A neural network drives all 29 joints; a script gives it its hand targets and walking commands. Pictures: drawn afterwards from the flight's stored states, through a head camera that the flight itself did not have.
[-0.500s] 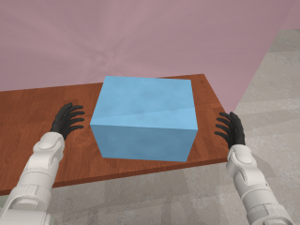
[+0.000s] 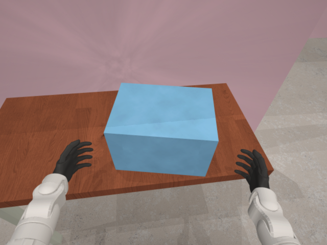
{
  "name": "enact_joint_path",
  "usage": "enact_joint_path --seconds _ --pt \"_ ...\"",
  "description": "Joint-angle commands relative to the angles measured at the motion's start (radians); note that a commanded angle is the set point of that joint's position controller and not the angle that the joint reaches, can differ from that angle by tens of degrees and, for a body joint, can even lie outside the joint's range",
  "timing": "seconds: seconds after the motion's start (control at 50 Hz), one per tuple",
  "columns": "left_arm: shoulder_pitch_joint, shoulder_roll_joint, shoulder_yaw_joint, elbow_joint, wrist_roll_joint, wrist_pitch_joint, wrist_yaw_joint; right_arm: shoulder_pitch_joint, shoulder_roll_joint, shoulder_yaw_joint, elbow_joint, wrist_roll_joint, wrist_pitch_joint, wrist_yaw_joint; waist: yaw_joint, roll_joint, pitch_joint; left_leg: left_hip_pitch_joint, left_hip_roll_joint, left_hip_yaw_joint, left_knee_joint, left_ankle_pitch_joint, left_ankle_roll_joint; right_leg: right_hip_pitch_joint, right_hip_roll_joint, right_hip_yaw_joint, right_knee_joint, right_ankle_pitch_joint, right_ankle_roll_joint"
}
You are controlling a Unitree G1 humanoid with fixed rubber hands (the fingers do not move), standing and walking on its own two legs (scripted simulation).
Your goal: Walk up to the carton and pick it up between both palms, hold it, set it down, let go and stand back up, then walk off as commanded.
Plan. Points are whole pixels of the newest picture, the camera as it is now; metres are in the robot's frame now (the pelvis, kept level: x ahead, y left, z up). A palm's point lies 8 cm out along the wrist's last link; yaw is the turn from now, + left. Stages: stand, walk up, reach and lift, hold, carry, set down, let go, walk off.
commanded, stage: set down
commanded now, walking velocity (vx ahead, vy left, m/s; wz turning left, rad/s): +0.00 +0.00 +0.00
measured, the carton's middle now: (163, 129) +0.46 -0.03 -0.01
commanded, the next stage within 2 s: let go in 1.22 s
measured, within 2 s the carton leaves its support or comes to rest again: neither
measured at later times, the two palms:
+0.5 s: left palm (60, 204) +0.26 +0.25 -0.01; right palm (254, 206) +0.20 -0.21 -0.01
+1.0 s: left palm (69, 217) +0.24 +0.23 -0.04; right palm (248, 209) +0.20 -0.21 -0.03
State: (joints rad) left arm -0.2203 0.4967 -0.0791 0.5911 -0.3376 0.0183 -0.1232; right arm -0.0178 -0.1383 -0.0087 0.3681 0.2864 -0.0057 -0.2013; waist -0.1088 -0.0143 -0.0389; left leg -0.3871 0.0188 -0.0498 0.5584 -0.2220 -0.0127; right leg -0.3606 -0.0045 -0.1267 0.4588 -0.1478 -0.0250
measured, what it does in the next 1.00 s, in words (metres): stands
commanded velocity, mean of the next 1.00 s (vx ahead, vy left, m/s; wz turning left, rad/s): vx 0.00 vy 0.00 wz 0.00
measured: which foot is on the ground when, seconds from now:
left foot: down 0.00-1.00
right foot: down 0.00-1.00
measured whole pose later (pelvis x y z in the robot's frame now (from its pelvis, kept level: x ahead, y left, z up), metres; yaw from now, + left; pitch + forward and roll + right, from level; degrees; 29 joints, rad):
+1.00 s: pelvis +0.01 -0.01 +0.00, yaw +0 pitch +1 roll -1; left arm 0.09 0.42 -0.08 0.44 -0.31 -0.06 -0.09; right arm 0.18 -0.08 0.03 0.33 0.17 -0.09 -0.16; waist -0.06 -0.02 0.07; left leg -0.34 0.02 -0.05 0.56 -0.24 -0.02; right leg -0.33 -0.01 -0.13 0.49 -0.18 -0.03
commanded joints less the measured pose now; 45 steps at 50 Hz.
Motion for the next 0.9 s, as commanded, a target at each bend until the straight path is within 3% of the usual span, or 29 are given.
enact_joint_path --seconds 0.0,0.08,0.1,0.14,0.26,0.44,0.56,0.66,0.88 --pt "-0.247 0.245 0.136 -0.280 -0.031 -0.105 -0.012 -0.112 -0.043 -0.023 -0.313 -0.043 -0.107 -0.016 0.095 0.072 -0.282 0.115 -0.022 0.045 -0.162 0.001 0.006 0.332 -0.001 0.154 -0.055 -0.001 0.015" --pt "-0.093 0.227 0.136 -0.304 -0.023 -0.133 -0.017 0.033 -0.006 0.007 -0.308 -0.044 -0.131 -0.022 0.108 0.061 -0.244 0.130 -0.019 0.044 -0.162 0.006 0.010 0.345 -0.006 0.158 -0.062 -0.012 0.011" --pt "-0.145 0.239 0.128 -0.303 -0.032 -0.134 -0.018 -0.024 -0.016 -0.009 -0.314 -0.050 -0.127 -0.024 0.100 0.074 -0.243 0.115 -0.016 0.042 -0.166 -0.020 0.009 0.329 -0.007 0.157 -0.058 -0.038 0.011" --pt "-0.075 0.238 0.132 -0.301 -0.031 -0.147 -0.018 0.039 0.005 0.004 -0.323 -0.054 -0.134 -0.024 0.111 0.061 -0.228 0.105 -0.017 0.045 -0.163 -0.037 0.014 0.334 -0.014 0.166 -0.063 -0.069 0.010" --pt "-0.005 0.245 0.107 -0.355 -0.046 -0.188 -0.016 0.076 0.014 -0.001 -0.357 -0.076 -0.154 -0.031 0.114 0.095 -0.213 0.102 -0.006 0.037 -0.163 -0.073 0.003 0.312 -0.022 0.171 -0.051 -0.099 0.007" --pt "0.093 0.237 0.078 -0.375 -0.069 -0.225 -0.019 0.160 0.041 0.034 -0.386 -0.098 -0.162 -0.035 0.119 0.072 -0.187 0.065 0.000 0.041 -0.153 -0.124 0.011 0.319 -0.044 0.201 -0.051 -0.174 0.007" --pt "0.157 0.224 0.082 -0.368 -0.053 -0.218 -0.018 0.199 0.039 0.046 -0.360 -0.110 -0.166 -0.030 0.131 0.069 -0.157 0.058 0.002 0.049 -0.153 -0.106 0.006 0.338 -0.051 0.214 -0.059 -0.177 0.007" --pt "0.189 0.171 0.067 -0.351 -0.006 -0.182 -0.002 0.194 0.001 0.042 -0.262 -0.120 -0.154 -0.007 0.137 0.119 -0.123 0.067 0.013 0.035 -0.175 -0.106 -0.012 0.343 -0.038 0.200 -0.063 -0.203 -0.005" --pt "0.238 0.103 0.063 -0.373 0.065 -0.130 0.047 0.201 -0.059 -0.016 -0.142 -0.168 -0.162 0.047 0.138 0.149 -0.142 0.057 0.028 0.026 -0.210 -0.054 -0.029 0.423 -0.008 0.166 -0.042 -0.079 -0.001"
